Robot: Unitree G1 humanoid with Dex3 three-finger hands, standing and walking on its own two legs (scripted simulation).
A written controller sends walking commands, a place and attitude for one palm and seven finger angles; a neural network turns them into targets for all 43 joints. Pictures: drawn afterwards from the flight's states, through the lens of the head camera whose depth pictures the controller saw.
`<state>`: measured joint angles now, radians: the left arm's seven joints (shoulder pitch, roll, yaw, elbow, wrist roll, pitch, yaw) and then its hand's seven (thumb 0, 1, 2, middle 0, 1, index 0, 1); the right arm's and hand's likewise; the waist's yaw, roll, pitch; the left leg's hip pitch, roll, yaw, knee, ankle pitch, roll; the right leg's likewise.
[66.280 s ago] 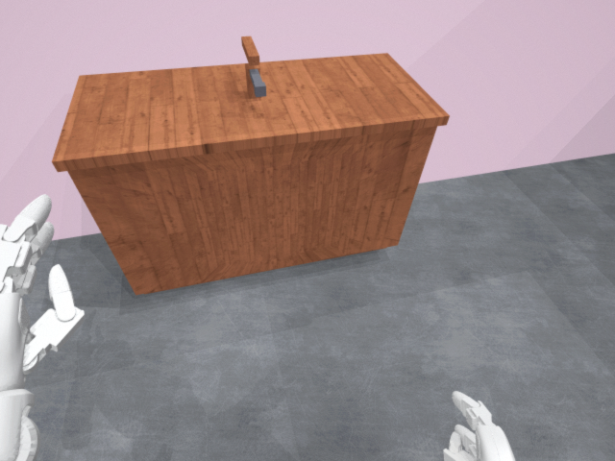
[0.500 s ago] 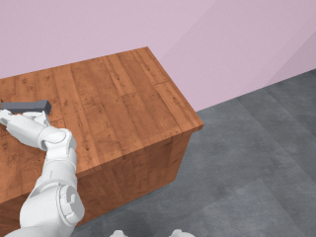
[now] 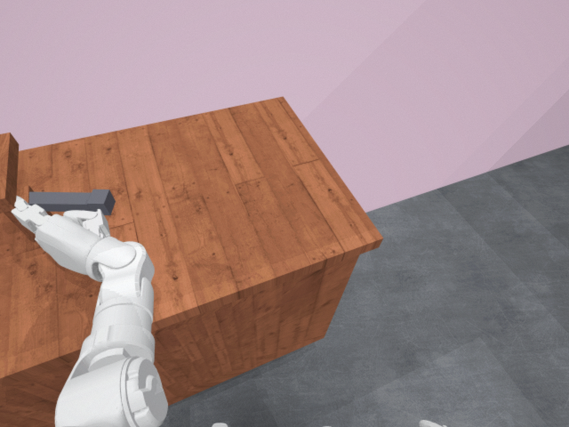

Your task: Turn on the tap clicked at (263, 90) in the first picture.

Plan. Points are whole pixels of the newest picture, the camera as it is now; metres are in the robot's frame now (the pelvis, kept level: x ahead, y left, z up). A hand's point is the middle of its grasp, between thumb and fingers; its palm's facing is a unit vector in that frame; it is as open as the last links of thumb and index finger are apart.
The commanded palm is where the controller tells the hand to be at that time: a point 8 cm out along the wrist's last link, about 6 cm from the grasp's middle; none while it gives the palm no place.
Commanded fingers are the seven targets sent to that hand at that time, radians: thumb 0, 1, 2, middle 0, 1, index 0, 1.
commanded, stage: lift the hand up off the lever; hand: left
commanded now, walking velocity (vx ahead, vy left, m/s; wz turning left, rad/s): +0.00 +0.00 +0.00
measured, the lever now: (101, 202) +0.44 +0.27 +0.05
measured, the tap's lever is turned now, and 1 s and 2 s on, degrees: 68 68 68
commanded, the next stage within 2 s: draw the hand back beside the body in 1.42 s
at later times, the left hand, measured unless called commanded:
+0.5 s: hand (95, 220) +0.40 +0.27 +0.06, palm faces +0.87 -0.48 -0.09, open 7.5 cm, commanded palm +0.35 +0.27 +0.10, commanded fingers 0.00 0.90 0.90 -0.15 -0.15 -0.15 -0.15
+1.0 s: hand (98, 222) +0.39 +0.26 +0.07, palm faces +0.86 -0.50 -0.09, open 7.2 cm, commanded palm +0.34 +0.27 +0.12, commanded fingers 0.00 0.90 0.90 -0.15 -0.15 -0.15 -0.15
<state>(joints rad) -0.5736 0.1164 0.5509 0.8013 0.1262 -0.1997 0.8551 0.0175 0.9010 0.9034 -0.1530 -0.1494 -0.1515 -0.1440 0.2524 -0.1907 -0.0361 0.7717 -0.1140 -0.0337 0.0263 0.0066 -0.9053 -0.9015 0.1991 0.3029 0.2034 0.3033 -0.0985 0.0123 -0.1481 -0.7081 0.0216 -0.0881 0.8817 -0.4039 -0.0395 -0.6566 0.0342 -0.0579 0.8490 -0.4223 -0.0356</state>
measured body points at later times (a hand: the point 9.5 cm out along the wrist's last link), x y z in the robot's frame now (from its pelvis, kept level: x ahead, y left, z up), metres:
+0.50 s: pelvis +0.01 +0.00 +0.00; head +0.04 +0.01 +0.45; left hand +0.35 +0.29 +0.07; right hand +0.09 -0.25 -0.11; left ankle +0.01 +0.14 -0.69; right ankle -0.01 -0.10 -0.69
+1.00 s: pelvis +0.02 +0.00 +0.01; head +0.05 +0.00 +0.46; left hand +0.34 +0.28 +0.08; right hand +0.14 -0.23 -0.11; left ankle +0.01 +0.14 -0.69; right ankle -0.01 -0.10 -0.69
